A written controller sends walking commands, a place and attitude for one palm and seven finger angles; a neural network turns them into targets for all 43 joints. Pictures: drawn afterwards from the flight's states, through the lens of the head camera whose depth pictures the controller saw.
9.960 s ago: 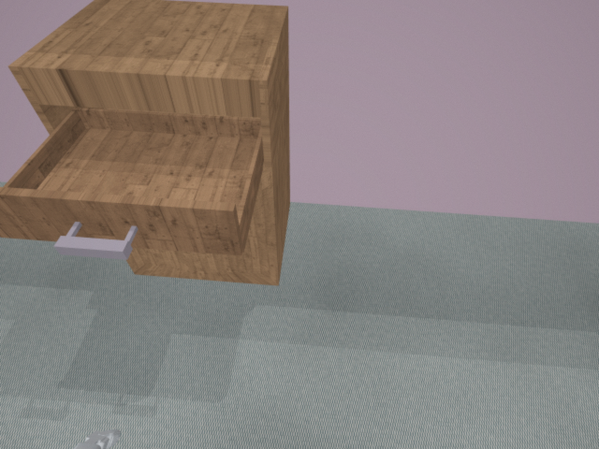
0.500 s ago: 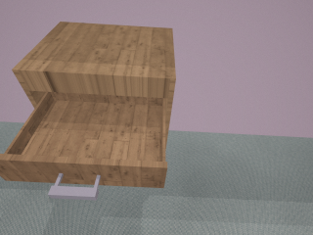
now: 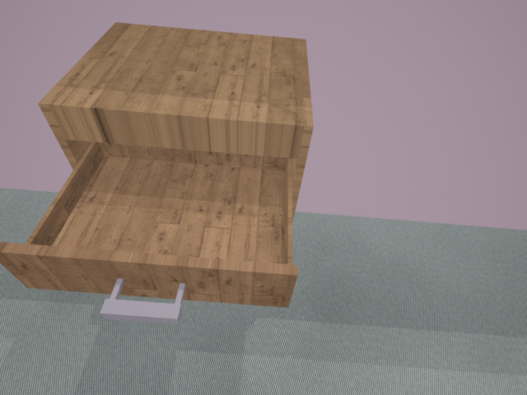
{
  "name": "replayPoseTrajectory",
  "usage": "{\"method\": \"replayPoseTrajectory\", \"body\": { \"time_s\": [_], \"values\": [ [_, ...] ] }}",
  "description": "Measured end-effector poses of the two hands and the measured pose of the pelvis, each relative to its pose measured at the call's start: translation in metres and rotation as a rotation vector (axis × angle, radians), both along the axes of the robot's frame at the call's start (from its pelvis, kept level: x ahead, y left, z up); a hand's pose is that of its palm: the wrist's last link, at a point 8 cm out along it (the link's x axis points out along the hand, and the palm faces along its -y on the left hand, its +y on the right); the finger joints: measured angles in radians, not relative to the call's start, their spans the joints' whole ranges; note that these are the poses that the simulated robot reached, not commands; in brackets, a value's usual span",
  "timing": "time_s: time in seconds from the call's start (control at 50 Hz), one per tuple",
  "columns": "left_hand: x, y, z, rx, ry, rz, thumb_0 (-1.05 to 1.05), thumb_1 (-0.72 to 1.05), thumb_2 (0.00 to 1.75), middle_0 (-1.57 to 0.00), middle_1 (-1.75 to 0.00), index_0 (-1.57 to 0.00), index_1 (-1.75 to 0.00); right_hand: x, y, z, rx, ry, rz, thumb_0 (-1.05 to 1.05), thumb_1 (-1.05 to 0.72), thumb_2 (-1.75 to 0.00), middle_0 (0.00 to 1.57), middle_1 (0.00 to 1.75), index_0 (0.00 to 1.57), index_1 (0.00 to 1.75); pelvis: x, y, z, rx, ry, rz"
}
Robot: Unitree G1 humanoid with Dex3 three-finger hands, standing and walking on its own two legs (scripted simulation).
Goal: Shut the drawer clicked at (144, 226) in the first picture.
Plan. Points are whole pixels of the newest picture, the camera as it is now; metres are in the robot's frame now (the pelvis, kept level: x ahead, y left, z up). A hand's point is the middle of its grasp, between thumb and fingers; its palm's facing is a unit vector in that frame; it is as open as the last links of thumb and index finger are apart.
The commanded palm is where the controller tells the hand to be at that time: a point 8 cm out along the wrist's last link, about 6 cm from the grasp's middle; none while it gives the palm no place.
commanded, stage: come to a stop and stand still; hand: left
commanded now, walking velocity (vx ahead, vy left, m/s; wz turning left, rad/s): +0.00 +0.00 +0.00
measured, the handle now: (146, 299) +0.29 +0.23 -0.09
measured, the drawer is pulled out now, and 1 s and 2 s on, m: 0.30 0.30 0.28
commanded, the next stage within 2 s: look again from close up in 0.08 s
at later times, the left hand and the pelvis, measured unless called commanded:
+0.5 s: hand out of the picture -0.01 +0.15 -0.18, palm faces +0.01 -0.99 -0.15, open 7.4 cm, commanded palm none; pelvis +0.01 +0.00 +0.00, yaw -1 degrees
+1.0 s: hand (157, 355) +0.18 +0.17 -0.02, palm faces +0.21 -0.96 -0.20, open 6.9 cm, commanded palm +0.09 +0.20 -0.06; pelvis -0.01 -0.03 -0.02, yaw +2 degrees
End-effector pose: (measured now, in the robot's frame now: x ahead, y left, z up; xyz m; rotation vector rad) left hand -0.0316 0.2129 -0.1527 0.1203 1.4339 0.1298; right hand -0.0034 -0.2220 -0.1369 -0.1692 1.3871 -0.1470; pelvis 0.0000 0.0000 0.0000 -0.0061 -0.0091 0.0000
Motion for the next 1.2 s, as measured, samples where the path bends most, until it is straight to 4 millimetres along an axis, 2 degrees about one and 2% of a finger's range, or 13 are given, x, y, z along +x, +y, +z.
{"method": "replayPoseTrajectory", "body": {
  "time_s": [0.12, 0.28, 0.54, 0.8, 0.82, 0.84, 0.9, 0.96, 1.0, 1.06, 1.14, 1.2],
  "values": [
    [-0.005, 0.001, 0.001, 0.0, 0.021, 0.002, 0.01, 0.91, 0.89, -0.2, -0.3, -0.19, -0.3, -0.005, 0.006, -0.001, 0.011, 0.018, -0.011, 0.01, -0.91, -0.89, 0.2, 0.3, 0.2, 0.3, 0.002, 0.003, 0.001, 0.002, 0.003, -0.003],
    [0.001, -0.001, 0.002, 0.002, 0.008, 0.002, 0.01, 0.91, 0.89, -0.2, -0.3, -0.19, -0.3, -0.005, 0.009, -0.004, 0.018, 0.019, -0.021, 0.01, -0.91, -0.89, 0.2, 0.3, 0.2, 0.3, 0.006, 0.003, 0.001, 0.006, 0.002, -0.006],
    [0.018, -0.01, 0.002, -0.006, -0.024, -0.012, 0.01, 0.91, 0.89, -0.2, -0.3, -0.2, -0.3, -0.007, 0.005, -0.004, 0.022, 0.019, -0.034, 0.01, -0.91, -0.89, 0.2, 0.3, 0.2, 0.3, 0.007, -0.003, 0.001, 0.01, 0.003, -0.012],
    [0.019, -0.018, 0.004, 0.011, -0.031, -0.016, 0.01, 0.91, 0.89, -0.2, -0.3, -0.2, -0.3, -0.011, -0.001, -0.006, 0.035, 0.026, -0.033, 0.01, -0.91, -0.89, 0.2, 0.3, 0.2, 0.3, 0.007, -0.013, 0.001, 0.007, 0.003, -0.008],
    [0.027, -0.016, 0.009, 0.013, -0.073, 0.023, 0.01, 0.91, 0.89, -0.2, -0.3, -0.2, -0.3, -0.009, -0.005, -0.005, 0.028, 0.0, -0.035, 0.01, -0.91, -0.89, 0.2, 0.3, 0.2, 0.3, 0.005, -0.014, 0.0, 0.006, 0.003, -0.002],
    [0.04, -0.008, 0.02, 0.053, -0.156, 0.045, 0.03, 0.94, 0.89, -0.21, -0.3, -0.2, -0.3, -0.004, -0.01, -0.002, 0.011, -0.058, -0.03, 0.02, -0.92, -0.89, 0.2, 0.3, 0.2, 0.3, 0.003, -0.015, -0.001, 0.012, 0.003, -0.006],
    [0.095, 0.013, 0.071, 0.167, -0.519, 0.054, 0.05, 0.97, 0.89, -0.23, -0.32, -0.22, -0.32, 0.019, -0.029, 0.003, -0.019, -0.264, -0.013, 0.02, -0.93, -0.89, 0.2, 0.3, 0.2, 0.3, -0.001, -0.019, -0.005, 0.039, 0.017, 0.0],
    [0.152, 0.009, 0.125, 0.182, -0.862, 0.024, 0.05, 0.97, 0.89, -0.25, -0.35, -0.24, -0.35, 0.052, -0.048, 0.005, -0.036, -0.445, 0.026, 0.02, -0.92, -0.89, 0.2, 0.3, 0.2, 0.3, -0.009, -0.021, -0.011, 0.03, 0.031, 0.03],
    [0.179, -0.002, 0.149, 0.157, -1.049, -0.009, 0.04, 0.96, 0.89, -0.27, -0.38, -0.27, -0.38, 0.077, -0.06, 0.01, -0.051, -0.557, 0.046, 0.02, -0.92, -0.89, 0.2, 0.3, 0.2, 0.3, -0.015, -0.025, -0.017, 0.021, 0.062, 0.033],
    [0.17, -0.008, 0.14, 0.097, -1.169, 0.02, 0.02, 0.94, 0.89, -0.27, -0.42, -0.31, -0.43, 0.112, -0.075, 0.021, -0.072, -0.699, 0.063, 0.02, -0.91, -0.89, 0.2, 0.3, 0.2, 0.3, -0.023, -0.037, -0.031, 0.024, 0.123, 0.014],
    [0.132, -0.033, 0.107, -0.034, -1.247, -0.016, 0.01, 0.92, 0.89, -0.34, -0.49, -0.39, -0.51, 0.155, -0.088, 0.033, -0.099, -0.839, 0.164, 0.01, -0.91, -0.89, 0.2, 0.3, 0.2, 0.3, -0.034, -0.054, -0.056, 0.021, 0.186, 0.021],
    [0.111, -0.04, 0.098, -0.03, -1.316, -0.083, 0.02, 0.91, 0.89, -0.42, -0.56, -0.45, -0.57, 0.181, -0.091, 0.031, -0.111, -0.913, 0.233, 0.01, -0.9, -0.89, 0.2, 0.3, 0.2, 0.3, -0.041, -0.065, -0.077, 0.009, 0.215, 0.035]
  ]
}}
